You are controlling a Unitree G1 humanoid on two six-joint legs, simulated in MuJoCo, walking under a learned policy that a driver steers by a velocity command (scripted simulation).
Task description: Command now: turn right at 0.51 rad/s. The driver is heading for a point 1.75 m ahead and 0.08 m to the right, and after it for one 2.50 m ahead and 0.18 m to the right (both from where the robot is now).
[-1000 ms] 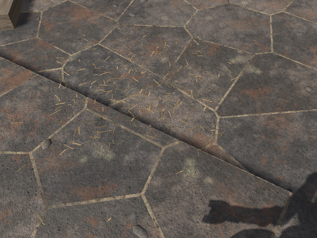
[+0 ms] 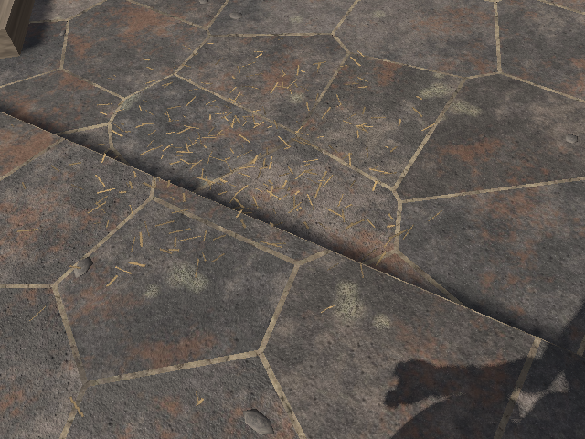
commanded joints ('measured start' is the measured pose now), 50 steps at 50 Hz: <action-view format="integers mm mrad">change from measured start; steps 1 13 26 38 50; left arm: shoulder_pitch -31 -6 -12 -46 -40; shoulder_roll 171 182 103 56 67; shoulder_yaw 38 49 24 10 -9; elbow -85 -134 -164 -117 -125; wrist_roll -21 -14 -14 -20 22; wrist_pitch -20 13 36 32 -119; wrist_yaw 24 52 46 44 45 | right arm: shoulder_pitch -38 -59 31 23 46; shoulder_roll -106 -71 -131 -105 -7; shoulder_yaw -30 -25 -27 12 19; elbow -69 -62 -50 -15 -44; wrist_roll -3 6 -13 -3 -76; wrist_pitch -16 -44 -91 -47 -145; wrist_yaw -13 -3 46 33 47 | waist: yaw -11 11 -2 -45 -64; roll -115 -174 -26 147 -186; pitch -125 -109 -190 -127 -8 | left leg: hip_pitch -183 -137 358 343 139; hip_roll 28 -17 134 176 -3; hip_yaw -85 -116 -236 -225 20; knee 84 -228 -772 -724 -424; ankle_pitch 120 235 636 728 71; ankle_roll -6 -67 74 258 135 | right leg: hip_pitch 223 229 80 27 124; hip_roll -262 -187 -39 -14 -258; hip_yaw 363 439 441 68 341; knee -256 -264 4 57 -495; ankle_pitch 463 274 168 -141 -219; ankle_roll -146 -141 -16 181 -110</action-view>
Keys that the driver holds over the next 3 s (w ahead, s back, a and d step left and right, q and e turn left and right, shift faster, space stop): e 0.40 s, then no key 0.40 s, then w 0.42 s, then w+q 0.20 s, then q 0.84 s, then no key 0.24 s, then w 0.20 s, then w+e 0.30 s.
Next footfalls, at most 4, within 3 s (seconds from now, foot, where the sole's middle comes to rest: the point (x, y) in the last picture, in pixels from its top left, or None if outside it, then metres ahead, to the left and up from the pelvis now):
0.52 left None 0.14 0.11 -0.77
0.84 right None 0.01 -0.11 -0.77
1.44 right None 0.35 -0.21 -0.77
1.90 left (320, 414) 0.49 0.04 -0.77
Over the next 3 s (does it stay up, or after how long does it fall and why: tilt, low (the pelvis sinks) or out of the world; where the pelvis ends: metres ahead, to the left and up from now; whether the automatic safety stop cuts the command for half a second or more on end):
stays up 0.48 -0.07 0.01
